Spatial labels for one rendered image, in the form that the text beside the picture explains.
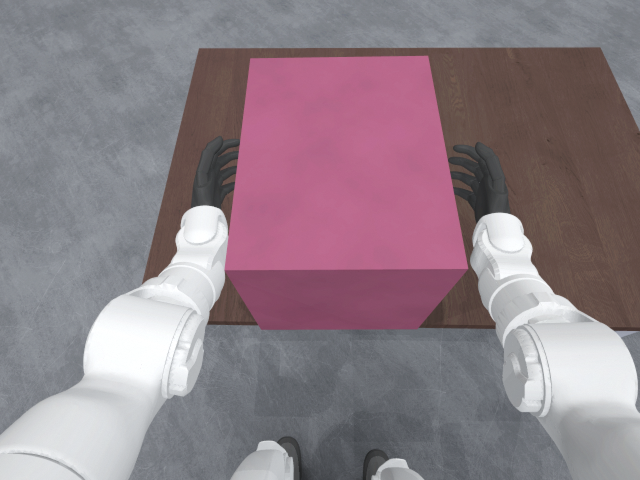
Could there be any left robot upper arm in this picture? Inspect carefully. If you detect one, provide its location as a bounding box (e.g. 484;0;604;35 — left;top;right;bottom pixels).
0;294;205;480

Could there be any right robot upper arm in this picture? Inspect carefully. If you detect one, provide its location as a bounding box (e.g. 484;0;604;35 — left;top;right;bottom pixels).
502;322;640;480

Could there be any left robot hand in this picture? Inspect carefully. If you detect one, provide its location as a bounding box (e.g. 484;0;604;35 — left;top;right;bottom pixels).
191;136;240;209

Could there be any right robot foot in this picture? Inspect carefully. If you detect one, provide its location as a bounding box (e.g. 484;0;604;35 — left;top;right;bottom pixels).
363;449;389;480

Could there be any robot foot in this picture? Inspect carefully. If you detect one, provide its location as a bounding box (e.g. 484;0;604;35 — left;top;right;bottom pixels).
363;449;389;480
277;436;302;480

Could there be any carton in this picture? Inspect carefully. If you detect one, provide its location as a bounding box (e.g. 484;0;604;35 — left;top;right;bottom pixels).
224;56;468;330

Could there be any right robot forearm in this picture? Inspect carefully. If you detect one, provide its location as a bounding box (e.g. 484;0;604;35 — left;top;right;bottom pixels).
470;213;638;404

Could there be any right robot hand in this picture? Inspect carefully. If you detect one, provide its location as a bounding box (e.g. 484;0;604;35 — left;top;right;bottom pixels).
448;142;511;223

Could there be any table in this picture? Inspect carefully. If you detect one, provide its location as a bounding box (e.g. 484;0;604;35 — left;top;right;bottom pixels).
142;47;640;338

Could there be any left robot forearm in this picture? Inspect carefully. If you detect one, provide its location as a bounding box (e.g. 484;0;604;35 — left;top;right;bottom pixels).
83;206;228;374

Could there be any left robot foot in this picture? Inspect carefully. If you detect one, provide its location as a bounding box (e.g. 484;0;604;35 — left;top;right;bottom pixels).
277;436;302;480

